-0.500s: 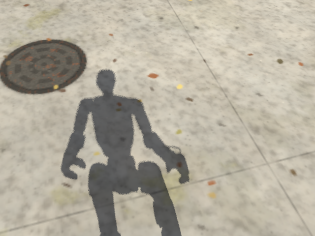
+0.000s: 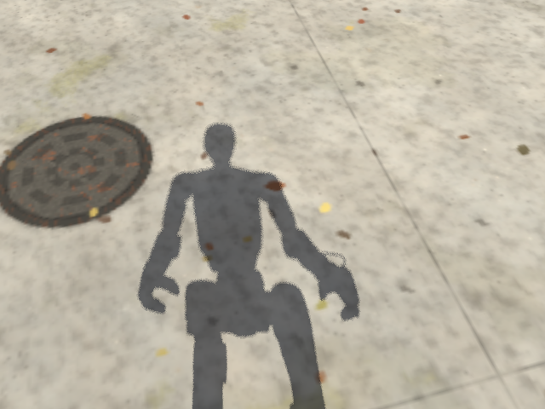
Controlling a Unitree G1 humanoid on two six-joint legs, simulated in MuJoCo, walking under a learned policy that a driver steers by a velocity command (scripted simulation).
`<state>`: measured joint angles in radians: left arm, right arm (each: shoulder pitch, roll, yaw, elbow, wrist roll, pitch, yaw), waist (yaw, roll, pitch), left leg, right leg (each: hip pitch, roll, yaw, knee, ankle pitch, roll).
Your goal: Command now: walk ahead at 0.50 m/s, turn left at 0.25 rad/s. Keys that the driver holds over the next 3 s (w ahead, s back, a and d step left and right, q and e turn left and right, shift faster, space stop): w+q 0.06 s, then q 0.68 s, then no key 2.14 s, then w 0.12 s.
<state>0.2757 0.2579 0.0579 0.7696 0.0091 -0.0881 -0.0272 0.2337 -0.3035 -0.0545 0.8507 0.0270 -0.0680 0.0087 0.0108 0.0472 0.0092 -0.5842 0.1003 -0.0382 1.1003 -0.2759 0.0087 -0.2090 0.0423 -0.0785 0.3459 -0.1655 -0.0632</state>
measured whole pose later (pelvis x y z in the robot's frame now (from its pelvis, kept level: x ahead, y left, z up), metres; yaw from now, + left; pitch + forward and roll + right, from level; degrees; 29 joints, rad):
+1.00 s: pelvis +0.24 +0.01 +0.00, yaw +30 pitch +1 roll +1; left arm 0.20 0.25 0.05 0.72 0.01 0.00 0.02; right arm 0.19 -0.32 -0.09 0.66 0.01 0.06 -0.02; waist 0.02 0.04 0.02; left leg -0.45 -0.05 -0.11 0.95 -0.43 -0.08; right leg -0.27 -0.03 0.02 0.47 -0.22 0.00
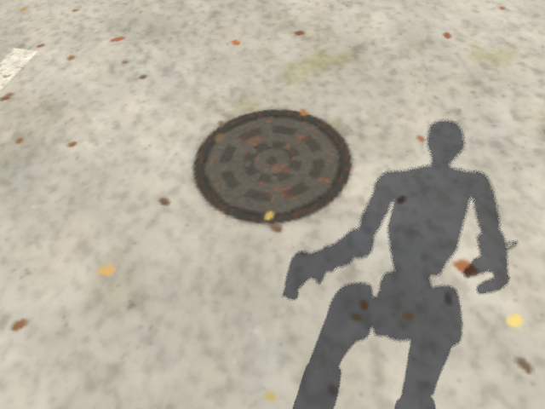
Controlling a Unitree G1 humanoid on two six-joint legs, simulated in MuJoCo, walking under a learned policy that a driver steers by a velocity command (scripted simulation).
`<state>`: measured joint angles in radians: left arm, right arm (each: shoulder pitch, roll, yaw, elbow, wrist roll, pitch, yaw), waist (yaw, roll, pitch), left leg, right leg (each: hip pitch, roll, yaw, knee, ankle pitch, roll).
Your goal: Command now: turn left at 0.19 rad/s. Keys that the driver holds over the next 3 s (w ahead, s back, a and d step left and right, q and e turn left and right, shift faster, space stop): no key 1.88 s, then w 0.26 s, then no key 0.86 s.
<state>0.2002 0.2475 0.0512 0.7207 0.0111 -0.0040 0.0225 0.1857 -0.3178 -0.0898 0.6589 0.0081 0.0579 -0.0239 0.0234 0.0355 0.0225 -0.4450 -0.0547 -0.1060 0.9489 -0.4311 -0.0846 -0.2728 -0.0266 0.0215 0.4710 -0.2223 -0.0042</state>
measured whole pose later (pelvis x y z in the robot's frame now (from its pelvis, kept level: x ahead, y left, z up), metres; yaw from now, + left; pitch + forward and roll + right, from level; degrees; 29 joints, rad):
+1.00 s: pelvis +0.00 +0.03 -0.01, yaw +1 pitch -2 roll +0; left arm 0.22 0.22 0.05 1.04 0.00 0.00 0.05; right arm 0.25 -0.21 -0.03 0.93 0.00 0.00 -0.03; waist 0.02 0.00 0.04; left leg -0.16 -0.02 -0.04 0.50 -0.31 0.01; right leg -0.21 -0.05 0.02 0.49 -0.25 0.05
